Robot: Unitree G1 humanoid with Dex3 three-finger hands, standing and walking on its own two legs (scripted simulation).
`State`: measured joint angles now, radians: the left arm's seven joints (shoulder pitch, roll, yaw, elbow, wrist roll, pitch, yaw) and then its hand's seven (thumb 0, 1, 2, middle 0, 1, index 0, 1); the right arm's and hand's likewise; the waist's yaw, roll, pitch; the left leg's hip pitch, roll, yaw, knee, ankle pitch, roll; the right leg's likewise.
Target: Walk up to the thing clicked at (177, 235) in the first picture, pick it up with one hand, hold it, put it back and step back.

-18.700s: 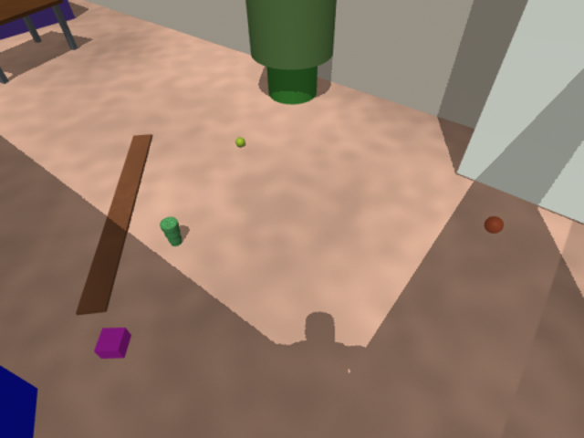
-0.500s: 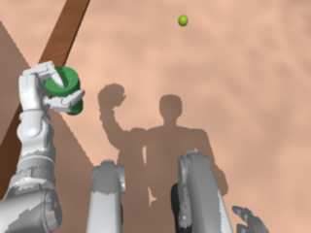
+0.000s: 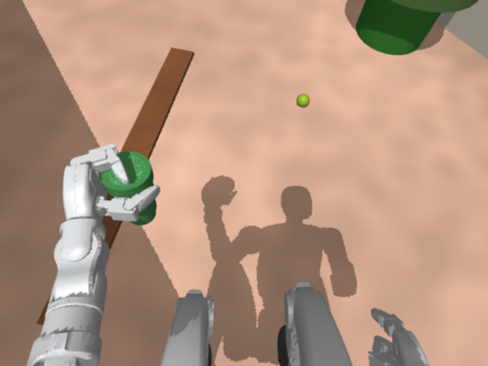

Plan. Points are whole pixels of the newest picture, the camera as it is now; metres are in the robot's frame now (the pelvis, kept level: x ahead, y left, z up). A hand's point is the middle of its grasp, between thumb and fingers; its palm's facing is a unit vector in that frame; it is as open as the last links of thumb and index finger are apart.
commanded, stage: lift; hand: left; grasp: from the side
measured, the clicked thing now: (134, 194) +0.41 +0.20 -0.03
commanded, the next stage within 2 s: hold in 1.10 s
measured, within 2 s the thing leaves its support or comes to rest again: neither
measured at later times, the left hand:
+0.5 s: hand (107, 146) +0.39 +0.18 +0.14, palm faces +0.13 -0.99 -0.03, open 6.0 cm
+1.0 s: hand (96, 115) +0.40 +0.17 +0.20, palm faces +0.13 -0.99 -0.02, open 6.0 cm
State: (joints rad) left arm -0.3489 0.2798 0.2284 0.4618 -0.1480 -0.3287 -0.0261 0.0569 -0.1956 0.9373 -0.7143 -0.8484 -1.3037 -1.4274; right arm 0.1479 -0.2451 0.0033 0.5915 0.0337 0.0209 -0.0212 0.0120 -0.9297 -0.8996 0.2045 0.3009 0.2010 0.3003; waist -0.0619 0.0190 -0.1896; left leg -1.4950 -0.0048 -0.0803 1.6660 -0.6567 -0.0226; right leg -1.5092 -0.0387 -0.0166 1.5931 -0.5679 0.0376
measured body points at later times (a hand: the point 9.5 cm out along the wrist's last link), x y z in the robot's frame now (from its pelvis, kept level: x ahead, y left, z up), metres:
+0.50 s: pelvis +0.03 +0.00 +0.11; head +0.12 +0.01 +0.55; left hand +0.38 +0.23 +0.15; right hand +0.16 -0.25 +0.00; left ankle +0.05 +0.13 -0.53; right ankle +0.08 -0.14 -0.53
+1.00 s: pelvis +0.05 -0.01 +0.15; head +0.11 +0.01 +0.60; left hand +0.38 +0.22 +0.20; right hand +0.18 -0.25 +0.04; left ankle +0.05 +0.13 -0.53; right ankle +0.08 -0.14 -0.53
